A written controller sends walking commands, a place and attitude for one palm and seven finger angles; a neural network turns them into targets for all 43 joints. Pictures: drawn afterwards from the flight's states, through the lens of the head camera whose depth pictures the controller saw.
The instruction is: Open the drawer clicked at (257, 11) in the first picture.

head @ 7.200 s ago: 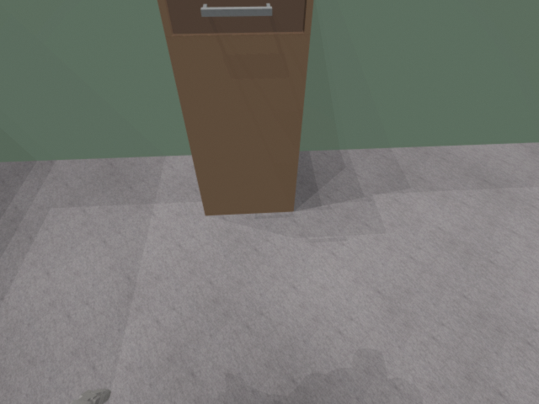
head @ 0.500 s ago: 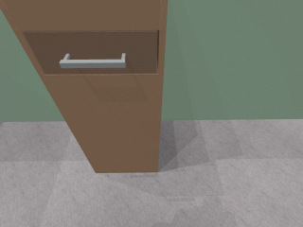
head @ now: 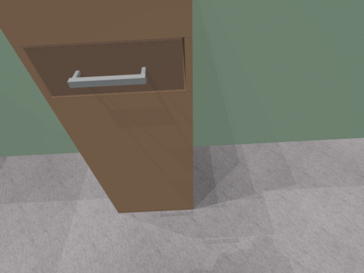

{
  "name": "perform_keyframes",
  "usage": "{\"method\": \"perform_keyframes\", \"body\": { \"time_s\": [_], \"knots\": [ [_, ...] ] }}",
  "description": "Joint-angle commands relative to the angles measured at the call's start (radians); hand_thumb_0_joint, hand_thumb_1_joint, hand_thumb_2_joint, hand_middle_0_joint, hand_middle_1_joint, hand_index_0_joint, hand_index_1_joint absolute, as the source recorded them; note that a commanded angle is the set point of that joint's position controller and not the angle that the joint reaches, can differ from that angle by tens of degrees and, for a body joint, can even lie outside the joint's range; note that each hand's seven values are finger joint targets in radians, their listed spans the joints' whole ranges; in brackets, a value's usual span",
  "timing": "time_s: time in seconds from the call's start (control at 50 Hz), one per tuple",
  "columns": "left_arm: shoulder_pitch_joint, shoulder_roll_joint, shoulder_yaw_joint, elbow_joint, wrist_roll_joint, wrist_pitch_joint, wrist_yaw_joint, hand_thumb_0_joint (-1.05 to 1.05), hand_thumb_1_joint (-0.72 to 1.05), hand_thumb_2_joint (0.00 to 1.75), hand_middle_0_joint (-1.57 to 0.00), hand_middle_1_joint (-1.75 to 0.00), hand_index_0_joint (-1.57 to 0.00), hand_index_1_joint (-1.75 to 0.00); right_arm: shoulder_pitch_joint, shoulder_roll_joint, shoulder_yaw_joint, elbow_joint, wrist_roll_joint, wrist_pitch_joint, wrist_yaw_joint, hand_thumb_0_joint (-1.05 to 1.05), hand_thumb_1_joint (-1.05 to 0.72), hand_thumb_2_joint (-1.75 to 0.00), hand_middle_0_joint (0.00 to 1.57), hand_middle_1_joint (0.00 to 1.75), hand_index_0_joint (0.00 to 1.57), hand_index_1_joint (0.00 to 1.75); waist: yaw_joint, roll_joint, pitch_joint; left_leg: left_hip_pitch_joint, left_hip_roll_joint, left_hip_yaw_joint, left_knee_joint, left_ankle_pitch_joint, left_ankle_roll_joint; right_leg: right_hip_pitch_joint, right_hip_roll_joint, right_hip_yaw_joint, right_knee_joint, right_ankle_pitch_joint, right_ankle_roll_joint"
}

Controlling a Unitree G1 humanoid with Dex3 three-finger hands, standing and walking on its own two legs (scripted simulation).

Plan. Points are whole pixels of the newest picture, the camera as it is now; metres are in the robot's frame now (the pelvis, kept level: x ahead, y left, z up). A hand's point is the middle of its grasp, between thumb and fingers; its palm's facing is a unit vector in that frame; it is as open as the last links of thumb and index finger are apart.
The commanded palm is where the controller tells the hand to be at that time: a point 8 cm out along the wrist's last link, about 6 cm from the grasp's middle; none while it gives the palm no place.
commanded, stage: look again from close up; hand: left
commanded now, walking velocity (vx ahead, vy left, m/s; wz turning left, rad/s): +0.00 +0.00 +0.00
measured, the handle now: (109, 76) +0.54 +0.22 +0.16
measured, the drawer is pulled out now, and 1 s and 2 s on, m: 0.00 0.00 0.00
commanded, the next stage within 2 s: raise the hand with hooked fingers in 0.14 s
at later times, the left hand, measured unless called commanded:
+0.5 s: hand (98, 239) +0.19 +0.20 -0.01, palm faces +0.03 -0.36 -0.93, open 7.8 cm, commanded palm +0.13 +0.21 +0.00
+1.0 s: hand (78, 215) +0.21 +0.22 +0.06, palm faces +0.09 -0.10 -0.99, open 10.6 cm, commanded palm +0.18 +0.22 +0.11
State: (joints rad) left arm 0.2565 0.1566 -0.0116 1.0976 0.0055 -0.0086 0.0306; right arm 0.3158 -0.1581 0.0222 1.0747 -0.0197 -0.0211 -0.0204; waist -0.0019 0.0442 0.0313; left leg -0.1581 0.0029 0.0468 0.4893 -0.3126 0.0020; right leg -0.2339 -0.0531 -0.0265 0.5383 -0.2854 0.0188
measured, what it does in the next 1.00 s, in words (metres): stands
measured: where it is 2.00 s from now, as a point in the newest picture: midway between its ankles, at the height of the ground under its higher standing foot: outside the picture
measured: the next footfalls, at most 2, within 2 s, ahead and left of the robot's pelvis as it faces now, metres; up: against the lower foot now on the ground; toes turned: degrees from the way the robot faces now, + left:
none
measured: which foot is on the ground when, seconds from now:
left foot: down 0.00-1.00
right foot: down 0.00-1.00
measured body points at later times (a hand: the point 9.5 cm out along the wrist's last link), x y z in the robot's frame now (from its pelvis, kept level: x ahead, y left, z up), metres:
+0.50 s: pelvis -0.01 -0.02 -0.01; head -0.01 -0.05 +0.43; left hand +0.19 +0.21 +0.04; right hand +0.17 -0.28 -0.11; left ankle -0.03 +0.12 -0.74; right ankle +0.00 -0.13 -0.74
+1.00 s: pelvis -0.02 -0.02 -0.01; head -0.02 -0.05 +0.44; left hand +0.20 +0.22 +0.11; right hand +0.19 -0.20 -0.11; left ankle -0.03 +0.12 -0.74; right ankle +0.00 -0.13 -0.74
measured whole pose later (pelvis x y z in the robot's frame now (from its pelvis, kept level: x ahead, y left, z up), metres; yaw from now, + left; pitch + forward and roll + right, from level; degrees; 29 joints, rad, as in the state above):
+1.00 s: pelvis -0.02 -0.02 -0.01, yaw +0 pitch +1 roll +1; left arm 0.24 0.39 -0.06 -0.13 0.98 0.09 0.21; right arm 0.11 -0.18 0.04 0.61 -0.05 0.05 0.00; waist 0.09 0.07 -0.03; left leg -0.27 0.02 0.04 0.58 -0.32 -0.02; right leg -0.34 -0.04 -0.03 0.63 -0.30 -0.01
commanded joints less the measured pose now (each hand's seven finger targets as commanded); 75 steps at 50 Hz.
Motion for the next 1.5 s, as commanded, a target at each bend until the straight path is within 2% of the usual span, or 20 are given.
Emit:
{"method": "perform_keyframes", "body": {
  "time_s": [0.0,0.2,0.22,0.24,0.26,0.28,0.3,0.32,0.34,0.4,0.42,0.48,0.56,0.64,0.72,0.8,0.86,0.98,1.2,1.48],
  "knots": [
    [0.039,0.109,0.022,-0.026,0.004,-0.015,0.002,0.0,0.9,0.9,-0.2,-0.3,-0.2,-0.3,0.054,-0.098,-0.021,-0.023,0.004,-0.015,-0.007,0.0,-0.9,-0.9,0.2,0.3,0.2,0.3,0.004,-0.058,0.042,-0.077,0.092,-0.079,-0.124,0.171,0.032,0.026,-0.041,0.054,-0.084,0.139,-0.048],
    [0.043,0.11,0.029,-0.012,0.005,-0.019,0.001,0.0,0.9,0.9,-0.2,-0.3,-0.2,-0.3,0.037,-0.09,-0.023,0.007,0.005,-0.016,-0.013,0.0,-0.9,-0.9,0.2,0.3,0.2,0.3,0.004,-0.048,0.013,-0.034,0.095,-0.061,-0.114,0.212,0.022,0.039,-0.049,0.063,-0.096,0.221,-0.053],
    [0.158,0.141,0.037,0.026,0.008,-0.032,0.044,0.0,0.9,0.9,-0.2,-0.3,-0.2,-0.3,-0.079,-0.132,-0.044,-0.061,0.018,-0.013,-0.004,0.0,-0.9,-0.9,0.2,0.3,0.2,0.3,0.057,-0.262,0.038,-0.14,0.11,-0.024,0.12,0.195,-0.011,0.076,-0.119,0.129,-0.115,0.687,-0.025],
    [-0.668,0.472,0.033,-1.47,0.194,-0.213,0.054,0.0,0.88,0.89,-0.2,-0.32,-0.2,-0.32,-0.078,-0.272,-0.044,-0.377,0.061,-0.164,-0.056,0.0,-0.9,-0.9,0.2,0.3,0.2,0.3,-0.037,0.096,-0.471,0.138,-0.008,-0.002,-0.048,0.369,0.046,0.148,-0.008,0.173,-0.009,0.566,-0.065],
    [-0.163,0.41,0.086,-1.215,0.215,-0.128,0.141,0.0,0.85,0.88,-0.2,-0.33,-0.2,-0.33,-0.129,-0.19,-0.055,-0.35,0.04,-0.25,-0.094,0.0,-0.9,-0.9,0.2,0.3,0.2,0.3,0.052,0.262,-0.438,0.165,0.02,-0.006,-0.048,0.535,0.042,0.083,0.022,0.068,0.038,0.306,-0.08],
    [0.077,0.193,-0.024,-1.122,0.206,0.023,0.191,0.0,0.83,0.87,-0.21,-0.34,-0.21,-0.34,-0.154,-0.146,-0.067,-0.343,0.073,-0.276,-0.094,0.0,-0.9,-0.9,0.2,0.3,0.2,0.3,0.03,0.229,-0.264,0.044,0.026,-0.023,-0.055,0.467,0.003,-0.001,0.038,0.015,0.026,0.155,-0.068],
    [0.089,0.117,-0.084,-1.141,0.278,0.042,0.197,0.0,0.81,0.86,-0.21,-0.36,-0.21,-0.36,-0.155,-0.156,-0.054,-0.347,0.067,-0.292,-0.088,0.0,-0.9,-0.9,0.2,0.3,0.2,0.3,0.012,0.137,-0.183,-0.012,0.021,-0.016,-0.031,0.438,0.007,-0.049,0.045,0.001,0.005,0.185,-0.057],
    [0.015,0.217,-0.031,-1.217,0.366,0.032,0.229,0.0,0.78,0.85,-0.21,-0.37,-0.21,-0.37,-0.212,-0.193,-0.061,-0.404,0.043,-0.291,-0.081,0.0,-0.9,-0.9,0.2,0.3,0.2,0.3,-0.001,0.051,-0.079,-0.077,0.004,-0.047,-0.01,0.323,0.011,-0.129,0.052,0.026,-0.007,0.152,-0.064],
    [0.067,0.252,-0.004,-1.186,0.48,0.03,0.262,0.0,0.76,0.84,-0.21,-0.39,-0.21,-0.39,-0.188,-0.205,-0.067,-0.422,0.014,-0.27,-0.072,0.0,-0.9,-0.9,0.2,0.3,0.2,0.3,-0.002,-0.035,-0.127,-0.121,-0.006,-0.036,0.018,0.258,0.017,-0.163,0.055,0.003,0.004,0.085,-0.061],
    [0.405,0.192,-0.022,-1.102,0.772,0.047,0.33,0.0,0.69,0.81,-0.22,-0.43,-0.22,-0.43,-0.239,-0.188,-0.097,-0.544,-0.022,-0.19,-0.019,0.0,-0.9,-0.9,0.2,0.3,0.2,0.3,0.098,-0.164,-0.148,-0.239,-0.028,-0.011,0.064,0.203,0.0,-0.166,0.071,0.032,0.029,-0.016,-0.075],
    [0.469,0.168,-0.035,-1.072,0.846,0.045,0.347,0.0,0.67,0.8,-0.22,-0.45,-0.22,-0.45,-0.266,-0.191,-0.102,-0.572,-0.035,-0.145,0.003,0.0,-0.9,-0.9,0.2,0.3,0.2,0.3,0.114,-0.235,-0.093,-0.307,-0.029,-0.007,0.072,0.169,-0.004,-0.184,0.074,0.052,0.033,-0.018,-0.08],
    [0.458,0.197,-0.022,-1.155,0.996,0.008,0.374,0.0,0.6,0.77,-0.22,-0.5,-0.22,-0.5,-0.326,-0.192,-0.096,-0.647,-0.034,-0.044,0.063,0.0,-0.9,-0.9,0.2,0.3,0.2,0.3,0.148,-0.249,-0.112,-0.364,-0.041,0.005,0.107,0.135,0.001,-0.156,0.061,0.113,0.057,0.053,-0.09],
    [0.239,0.319,0.067,-1.306,1.118,-0.005,0.432,0.0,0.5,0.73,-0.23,-0.55,-0.23,-0.55,-0.345,-0.172,-0.087,-0.693,-0.038,0.004,0.073,0.0,-0.9,-0.9,0.2,0.3,0.2,0.3,0.132,-0.136,-0.24,-0.311,-0.066,0.016,0.153,0.113,0.016,-0.149,0.055,0.167,0.072,0.059,-0.081],
    [-0.047,0.37,0.097,-1.444,1.084,-0.003,0.472,0.0,0.41,0.69,-0.24,-0.62,-0.24,-0.62,-0.332,-0.159,-0.096,-0.689,-0.05,0.011,0.04,0.0,-0.9,-0.9,0.2,0.3,0.2,0.3,0.068,-0.038,-0.32,-0.187,-0.068,-0.002,0.204,0.091,0.029,-0.212,0.046,0.17,0.058,0.014,-0.07],
    [-0.176,0.383,0.068,-1.432,1.053,-0.007,0.441,0.0,0.32,0.65,-0.24,-0.68,-0.24,-0.68,-0.345,-0.152,-0.081,-0.663,-0.056,0.0,0.017,0.0,-0.9,-0.9,0.2,0.3,0.2,0.3,0.033,0.003,-0.278,-0.131,-0.062,-0.015,0.207,0.085,0.032,-0.235,0.046,0.132,0.031,-0.008,-0.063],
    [-0.14,0.345,0.016,-1.393,1.013,0.056,0.346,0.0,0.22,0.61,-0.25,-0.74,-0.25,-0.74,-0.372,-0.149,-0.062,-0.652,-0.041,0.008,0.009,0.0,-0.9,-0.9,0.2,0.3,0.2,0.3,0.064,0.012,-0.264,-0.136,-0.045,-0.017,0.121,0.15,0.027,-0.104,0.051,0.052,0.031,0.12,-0.057],
    [-0.091,0.377,0.039,-1.376,0.989,0.1,0.255,0.0,0.15,0.58,-0.25,-0.78,-0.25,-0.78,-0.386,-0.151,-0.047,-0.646,-0.029,0.02,0.0,0.0,-0.9,-0.9,0.2,0.3,0.2,0.3,0.097,-0.067,-0.215,-0.156,-0.036,-0.007,0.051,0.17,0.024,-0.012,0.047,0.049,-0.01,0.161,-0.05],
    [-0.108,0.443,0.12,-1.432,0.966,0.092,0.165,0.0,0.01,0.52,-0.26,-0.87,-0.26,-0.87,-0.383,-0.159,-0.036,-0.646,-0.015,0.028,0.009,0.0,-0.9,-0.9,0.2,0.3,0.2,0.3,0.127,-0.058,-0.188,-0.122,-0.021,-0.008,-0.044,0.215,0.018,0.093,0.046,0.025,-0.055,0.168,-0.053],
    [-0.379,0.489,0.115,-1.491,0.923,0.062,0.135,0.0,-0.24,0.41,-0.28,-1.03,-0.28,-1.03,-0.372,-0.181,-0.057,-0.599,0.011,0.01,0.008,0.0,-0.9,-0.9,0.2,0.3,0.2,0.3,0.109,0.002,-0.23,-0.007,-0.023,-0.026,-0.113,0.293,0.014,0.137,0.045,-0.004,-0.102,0.204,-0.053],
    [-0.71,0.623,0.149,-1.414,0.866,0.147,-0.091,0.0,-0.5,0.3,-0.3,-1.2,-0.3,-1.2,-0.423,-0.196,-0.027,-0.605,0.035,0.044,0.017,0.0,-0.9,-0.9,0.2,0.3,0.2,0.3,0.113,0.017,-0.23,0.025,-0.025,-0.024,-0.17,0.339,0.008,0.222,0.054,-0.004,-0.152,0.248,-0.051]
  ]
}}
